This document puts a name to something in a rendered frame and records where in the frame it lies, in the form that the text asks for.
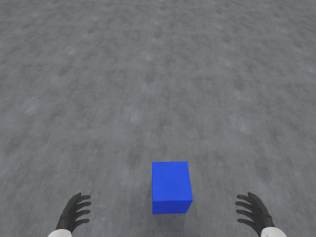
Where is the robot right forearm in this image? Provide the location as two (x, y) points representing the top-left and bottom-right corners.
(261, 227), (286, 237)

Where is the carton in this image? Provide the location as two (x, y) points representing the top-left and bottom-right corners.
(152, 161), (194, 214)

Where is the robot right hand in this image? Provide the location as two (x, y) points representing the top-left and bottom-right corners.
(235, 192), (275, 237)

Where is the robot left hand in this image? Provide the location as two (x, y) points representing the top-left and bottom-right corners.
(55, 193), (92, 234)

